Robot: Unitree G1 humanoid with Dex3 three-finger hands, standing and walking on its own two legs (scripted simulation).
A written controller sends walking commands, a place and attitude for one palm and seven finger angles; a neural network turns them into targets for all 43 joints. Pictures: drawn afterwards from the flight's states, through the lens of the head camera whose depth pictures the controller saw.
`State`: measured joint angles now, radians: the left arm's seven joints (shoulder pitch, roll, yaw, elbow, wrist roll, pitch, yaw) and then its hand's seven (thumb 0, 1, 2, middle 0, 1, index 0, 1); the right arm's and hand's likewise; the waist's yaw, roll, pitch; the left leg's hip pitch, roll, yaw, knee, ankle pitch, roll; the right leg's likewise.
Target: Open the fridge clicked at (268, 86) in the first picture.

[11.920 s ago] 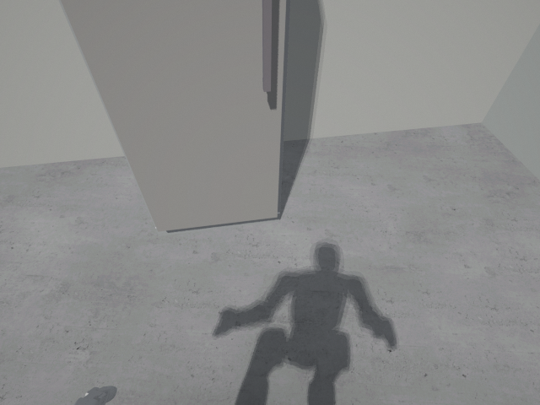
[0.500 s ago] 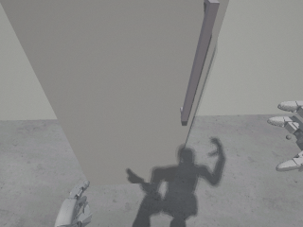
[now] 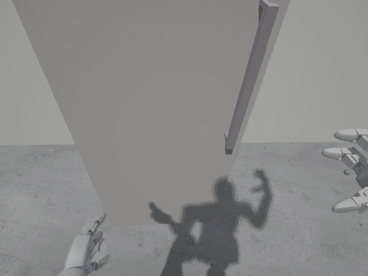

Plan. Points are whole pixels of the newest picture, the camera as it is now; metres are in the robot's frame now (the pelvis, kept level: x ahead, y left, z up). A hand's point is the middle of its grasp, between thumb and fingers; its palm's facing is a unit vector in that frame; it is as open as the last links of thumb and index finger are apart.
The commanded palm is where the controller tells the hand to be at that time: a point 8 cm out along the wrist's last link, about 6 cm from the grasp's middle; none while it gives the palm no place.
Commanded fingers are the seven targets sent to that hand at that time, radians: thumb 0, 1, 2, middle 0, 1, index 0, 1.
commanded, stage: move the hooked fingers beside the handle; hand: right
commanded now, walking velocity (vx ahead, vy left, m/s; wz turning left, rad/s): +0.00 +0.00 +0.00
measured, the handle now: (242, 89) +0.50 -0.13 +0.18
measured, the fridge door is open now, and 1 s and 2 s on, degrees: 0 0 0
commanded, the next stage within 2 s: none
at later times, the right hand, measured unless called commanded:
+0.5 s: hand (316, 148) +0.33 -0.25 +0.16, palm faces -0.03 +1.00 -0.05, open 14.0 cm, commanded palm +0.30 -0.29 +0.16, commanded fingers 0.00 0.50 -0.30 0.30 1.20 0.30 1.20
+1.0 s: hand (299, 136) +0.37 -0.23 +0.15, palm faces -0.03 +1.00 -0.02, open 14.0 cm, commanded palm +0.35 -0.27 +0.16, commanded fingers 0.00 0.50 -0.30 0.30 1.20 0.30 1.20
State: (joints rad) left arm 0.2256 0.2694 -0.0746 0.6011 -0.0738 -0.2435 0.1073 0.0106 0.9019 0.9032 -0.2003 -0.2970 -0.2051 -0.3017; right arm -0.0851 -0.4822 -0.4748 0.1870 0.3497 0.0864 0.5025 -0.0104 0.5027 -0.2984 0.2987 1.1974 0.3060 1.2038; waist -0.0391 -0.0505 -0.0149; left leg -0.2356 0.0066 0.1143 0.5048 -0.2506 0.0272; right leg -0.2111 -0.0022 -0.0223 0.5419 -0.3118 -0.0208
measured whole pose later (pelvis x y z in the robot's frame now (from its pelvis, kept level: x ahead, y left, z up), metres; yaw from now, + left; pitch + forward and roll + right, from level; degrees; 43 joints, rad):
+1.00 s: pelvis +0.00 +0.00 +0.00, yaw +1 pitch +1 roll +0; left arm 0.26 0.27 -0.06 0.62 -0.08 -0.17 0.11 0.01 0.90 0.90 -0.20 -0.30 -0.21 -0.30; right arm -0.43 -0.43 -0.34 0.50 0.26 0.05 0.38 -0.01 0.50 -0.30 0.30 1.20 0.30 1.20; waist 0.01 -0.03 -0.02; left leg -0.29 0.01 0.10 0.52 -0.25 0.03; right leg -0.26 0.00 -0.04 0.54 -0.30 -0.02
